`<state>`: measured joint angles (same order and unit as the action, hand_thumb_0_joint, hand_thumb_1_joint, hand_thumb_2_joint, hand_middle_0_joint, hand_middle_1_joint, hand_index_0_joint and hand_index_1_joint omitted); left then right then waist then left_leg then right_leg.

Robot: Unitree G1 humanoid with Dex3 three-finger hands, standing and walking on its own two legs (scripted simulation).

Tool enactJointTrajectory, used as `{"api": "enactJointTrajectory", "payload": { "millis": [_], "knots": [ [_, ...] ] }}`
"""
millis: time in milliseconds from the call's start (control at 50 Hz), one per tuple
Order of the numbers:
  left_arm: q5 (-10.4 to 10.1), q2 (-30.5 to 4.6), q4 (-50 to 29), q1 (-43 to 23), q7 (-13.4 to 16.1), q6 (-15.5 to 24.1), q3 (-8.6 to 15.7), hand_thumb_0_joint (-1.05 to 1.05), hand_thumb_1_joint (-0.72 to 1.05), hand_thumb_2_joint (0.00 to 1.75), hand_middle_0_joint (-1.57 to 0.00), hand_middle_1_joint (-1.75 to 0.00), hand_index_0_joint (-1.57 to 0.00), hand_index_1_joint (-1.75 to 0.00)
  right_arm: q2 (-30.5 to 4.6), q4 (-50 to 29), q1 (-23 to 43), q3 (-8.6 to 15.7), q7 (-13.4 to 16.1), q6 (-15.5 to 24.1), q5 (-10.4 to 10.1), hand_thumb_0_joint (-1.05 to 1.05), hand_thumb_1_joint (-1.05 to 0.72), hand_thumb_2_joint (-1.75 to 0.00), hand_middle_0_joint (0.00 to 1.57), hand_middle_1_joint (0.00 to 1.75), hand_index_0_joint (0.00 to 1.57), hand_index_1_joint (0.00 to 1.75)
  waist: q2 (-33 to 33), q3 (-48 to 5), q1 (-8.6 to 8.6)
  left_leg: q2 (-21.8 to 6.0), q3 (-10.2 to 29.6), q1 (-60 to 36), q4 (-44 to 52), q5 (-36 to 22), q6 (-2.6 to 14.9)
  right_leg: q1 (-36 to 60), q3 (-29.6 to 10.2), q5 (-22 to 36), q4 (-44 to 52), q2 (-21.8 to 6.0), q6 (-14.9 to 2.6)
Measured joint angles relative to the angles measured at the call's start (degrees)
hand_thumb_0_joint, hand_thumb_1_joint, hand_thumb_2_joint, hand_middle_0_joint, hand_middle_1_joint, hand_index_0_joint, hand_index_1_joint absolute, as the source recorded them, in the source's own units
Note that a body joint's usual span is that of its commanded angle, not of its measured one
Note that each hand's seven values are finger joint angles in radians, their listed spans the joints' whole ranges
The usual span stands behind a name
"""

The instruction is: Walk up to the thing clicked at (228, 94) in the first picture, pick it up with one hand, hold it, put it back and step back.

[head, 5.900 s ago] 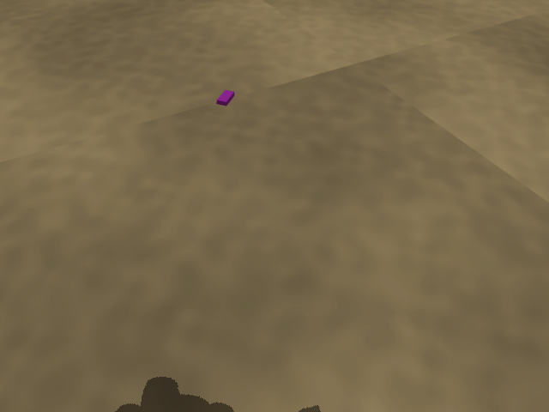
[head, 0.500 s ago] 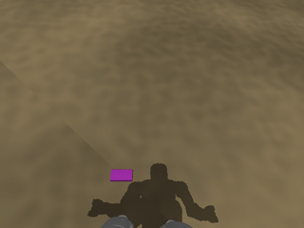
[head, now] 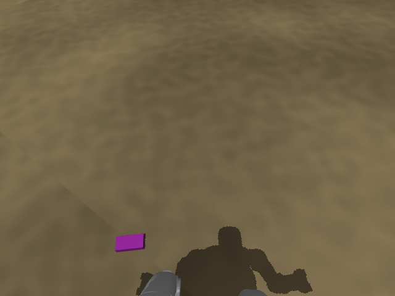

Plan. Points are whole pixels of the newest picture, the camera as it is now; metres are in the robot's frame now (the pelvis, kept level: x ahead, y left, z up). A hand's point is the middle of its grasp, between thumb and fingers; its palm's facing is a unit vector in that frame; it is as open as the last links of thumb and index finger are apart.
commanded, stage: walk up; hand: left
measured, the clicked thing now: (130, 242) +0.46 +0.36 -0.72
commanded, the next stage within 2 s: stand in 1.80 s
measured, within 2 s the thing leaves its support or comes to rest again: neither
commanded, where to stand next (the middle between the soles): +0.10 +0.06 m, yaw +2 degrees
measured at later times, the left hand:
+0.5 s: hand out of the picture +0.04 +0.35 -0.14, palm faces +0.03 -0.89 -0.46, open 7.4 cm
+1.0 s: hand out of the picture +0.08 +0.33 -0.12, palm faces +0.04 -0.93 -0.36, open 7.4 cm
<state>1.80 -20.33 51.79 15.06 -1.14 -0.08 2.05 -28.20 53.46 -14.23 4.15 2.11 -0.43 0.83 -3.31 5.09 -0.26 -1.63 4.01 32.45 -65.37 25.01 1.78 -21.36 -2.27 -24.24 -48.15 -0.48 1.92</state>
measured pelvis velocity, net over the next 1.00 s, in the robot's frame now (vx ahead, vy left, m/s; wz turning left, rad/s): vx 0.01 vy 0.06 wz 0.07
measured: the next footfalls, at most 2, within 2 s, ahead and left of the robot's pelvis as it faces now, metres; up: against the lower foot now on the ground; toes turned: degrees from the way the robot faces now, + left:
left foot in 0.34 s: +0.06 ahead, +0.19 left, +0.00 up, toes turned +2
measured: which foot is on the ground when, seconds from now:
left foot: up 0.00-0.32, down 0.34-1.00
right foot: down 0.00-1.00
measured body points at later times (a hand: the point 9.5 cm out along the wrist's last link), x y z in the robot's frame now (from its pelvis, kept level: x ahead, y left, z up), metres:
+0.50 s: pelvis +0.00 +0.05 +0.01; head +0.04 +0.06 +0.45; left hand +0.04 +0.40 -0.11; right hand +0.14 -0.25 -0.10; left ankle +0.02 +0.18 -0.70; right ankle +0.04 -0.11 -0.68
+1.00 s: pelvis +0.01 +0.06 +0.04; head +0.04 +0.07 +0.48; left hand +0.08 +0.38 -0.09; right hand +0.12 -0.24 -0.09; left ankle +0.02 +0.18 -0.70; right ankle +0.05 -0.08 -0.70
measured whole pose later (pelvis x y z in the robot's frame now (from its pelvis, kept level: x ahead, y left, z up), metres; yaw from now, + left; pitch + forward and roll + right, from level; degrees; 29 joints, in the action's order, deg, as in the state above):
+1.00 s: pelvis +0.01 +0.06 +0.04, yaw +4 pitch -2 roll -1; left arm -0.2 -22.4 62.5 5.5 -0.4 1.1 0.0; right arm -20.0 62.6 -5.1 0.1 -0.5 0.1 -0.5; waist 0.2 5.2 -0.3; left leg -0.4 2.6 13.9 -31.1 15.0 -0.6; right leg -13.2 0.5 -13.3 -28.7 -1.9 1.9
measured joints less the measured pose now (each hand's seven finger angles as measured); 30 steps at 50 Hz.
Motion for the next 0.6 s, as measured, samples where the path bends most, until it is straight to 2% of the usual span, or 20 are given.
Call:
{"api": "enactJointTrajectory", "payload": {
  "millis": [60, 140, 200, 300, 340, 360, 380, 400, 440, 460, 500, 560, 600],
  "knots": [
    [-0.43, -0.06, 0.55, 1.17, 1.11, 1.87, -0.08, 0.01, 0.89, 0.90, -0.21, -0.30, -0.21, -0.30, 1.75, -0.79, 0.76, -0.40, -1.32, -0.58, 0.60, 0.00, -0.91, -0.90, 0.20, 0.30, 0.20, 0.30, -0.81, 0.91, -0.75, 0.97, -1.50, 0.04, 0.43, -1.41, -0.13, 1.17, 0.28, 1.19, 2.69, -0.33, -0.58],
    [-0.76, -1.74, 0.18, 2.78, 3.15, 3.23, 0.67, 0.01, 0.89, 0.90, -0.21, -0.30, -0.21, -0.30, 3.48, -2.39, 2.37, -0.32, -2.84, -2.27, 1.51, 0.00, -0.90, -0.90, 0.20, 0.30, 0.20, 0.30, -1.15, 2.31, -1.37, 1.03, 0.17, 0.12, -0.75, -2.26, -0.78, 1.16, 0.35, 1.93, 4.22, -0.84, -0.86],
    [-0.81, -2.95, -0.59, 3.48, 4.30, 3.63, 1.21, 0.01, 0.89, 0.90, -0.21, -0.30, -0.21, -0.30, 3.65, -3.39, 3.78, 0.04, -3.39, -2.82, 1.43, 0.00, -0.90, -0.90, 0.20, 0.30, 0.20, 0.30, -1.49, 3.29, -1.69, 0.45, 1.59, -0.77, 1.18, -1.91, -1.39, 0.76, 0.50, 2.04, 4.44, -1.62, -0.45],
    [-0.54, -4.98, -2.22, 3.68, 4.63, 3.54, 1.43, 0.01, 0.89, 0.90, -0.20, -0.30, -0.20, -0.30, 3.33, -4.27, 6.52, 0.70, -3.59, -2.54, 0.54, 0.00, -0.90, -0.90, 0.20, 0.30, 0.20, 0.30, -0.59, 4.18, -2.29, -0.59, -0.28, -5.15, 12.25, 0.55, -1.51, -0.80, 0.30, 0.91, 2.19, -4.01, 0.72],
    [-0.79, -5.87, -2.54, 3.26, 4.44, 3.02, 1.23, 0.01, 0.89, 0.90, -0.20, -0.30, -0.20, -0.30, 3.45, -4.29, 7.42, 0.98, -3.50, -1.73, 0.11, 0.00, -0.90, -0.90, 0.20, 0.30, 0.20, 0.30, 0.61, 4.26, -2.34, 0.14, -1.69, -8.42, 19.04, -2.96, -1.68, -1.82, -0.16, -0.34, -0.23, -5.39, 1.27],
    [-0.95, -6.54, -2.30, 2.49, 4.38, 2.61, 1.28, 0.01, 0.89, 0.90, -0.20, -0.30, -0.20, -0.30, 4.20, -4.02, 8.15, 1.05, -3.33, -1.18, 0.07, 0.00, -0.90, -0.90, 0.20, 0.30, 0.20, 0.30, 2.76, 5.14, -2.58, 1.62, -2.90, -9.29, 19.59, -3.55, -2.45, -2.34, -1.46, -0.91, -2.20, -6.88, 0.78],
    [-1.09, -6.80, -2.00, 1.85, 4.42, 2.13, 1.28, 0.01, 0.89, 0.90, -0.20, -0.30, -0.20, -0.30, 4.77, -4.11, 8.51, 0.84, -3.29, -0.70, 0.24, 0.00, -0.90, -0.90, 0.20, 0.30, 0.20, 0.30, 4.38, 5.66, -2.80, 2.68, -3.93, -9.78, 19.39, -3.44, -2.71, -3.30, -2.85, -0.42, -4.69, -7.72, -0.53],
    [-1.23, -6.48, -1.58, 1.31, 4.55, 1.64, 1.09, 0.01, 0.90, 0.90, -0.20, -0.30, -0.20, -0.30, 4.97, -4.43, 8.40, 0.51, -3.33, -0.35, 0.15, 0.00, -0.90, -0.90, 0.20, 0.30, 0.20, 0.30, 4.39, 5.53, -2.63, 2.64, -3.92, -9.73, 18.53, -2.94, -2.64, -4.16, -3.21, -2.68, -7.07, -7.03, -1.36],
    [-1.25, -5.55, -0.27, 0.13, 4.62, 1.24, 0.17, 0.01, 0.90, 0.90, -0.20, -0.30, -0.20, -0.30, 5.30, -4.35, 7.89, -0.09, -3.56, -0.32, -0.24, 0.00, -0.90, -0.90, 0.20, 0.30, 0.20, 0.30, 2.67, 4.35, -1.70, 1.23, -2.33, -9.51, 17.38, -2.14, -1.67, -4.70, -1.18, -8.19, -9.15, -4.31, -2.08],
    [-1.31, -5.46, 0.11, -0.23, 4.33, 1.34, -0.11, 0.01, 0.90, 0.90, -0.20, -0.30, -0.20, -0.30, 5.80, -4.14, 7.72, -0.44, -3.58, -0.63, -0.30, 0.00, -0.90, -0.90, 0.20, 0.30, 0.20, 0.30, 2.61, 3.70, -1.40, 0.82, -1.97, -9.76, 17.65, -2.18, -1.35, -4.76, -0.26, -8.86, -9.11, -3.54, -2.27],
    [-1.51, -5.68, 0.45, -0.69, 3.61, 1.83, -0.14, 0.01, 0.90, 0.90, -0.20, -0.30, -0.20, -0.30, 6.92, -3.62, 7.43, -1.33, -3.40, -0.88, -0.41, 0.00, -0.90, -0.90, 0.20, 0.30, 0.20, 0.30, 3.71, 2.49, -1.11, 0.60, -2.01, -10.28, 18.53, -2.59, -1.75, -4.16, 1.26, -5.63, -6.34, -2.87, -2.58],
    [-1.60, -5.44, 1.14, -1.78, 2.94, 2.43, 0.13, 0.01, 0.90, 0.90, -0.20, -0.30, -0.20, -0.30, 7.35, -2.53, 7.09, -2.33, -3.31, -0.88, -0.80, 0.00, -0.90, -0.90, 0.20, 0.30, 0.20, 0.30, 4.64, 1.28, -0.82, 0.58, -1.73, -9.92, 17.32, -1.99, -2.44, -0.55, 3.41, 2.25, 2.51, -1.55, -2.67],
    [-1.05, -3.82, 2.11, -2.94, 2.87, 2.49, 0.02, 0.01, 0.90, 0.90, -0.20, -0.30, -0.20, -0.30, 6.81, -1.24, 7.49, -2.44, -2.99, -1.27, -1.14, 0.00, -0.90, -0.90, 0.20, 0.30, 0.20, 0.30, 2.72, 1.50, -0.64, -0.59, -0.51, -10.03, 16.04, -1.33, -2.69, 0.94, 4.50, 4.05, 4.01, -0.24, -1.24]
  ]
}}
